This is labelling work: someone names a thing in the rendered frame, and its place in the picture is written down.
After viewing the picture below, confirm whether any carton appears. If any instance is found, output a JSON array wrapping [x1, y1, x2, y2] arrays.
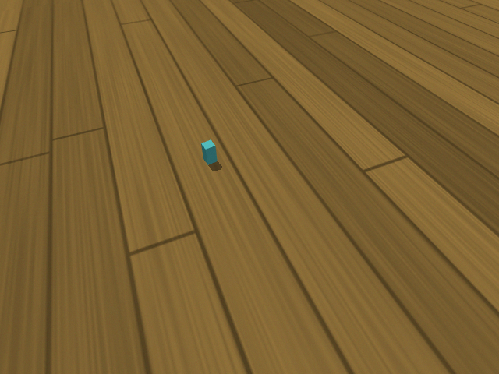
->
[[201, 140, 218, 164]]

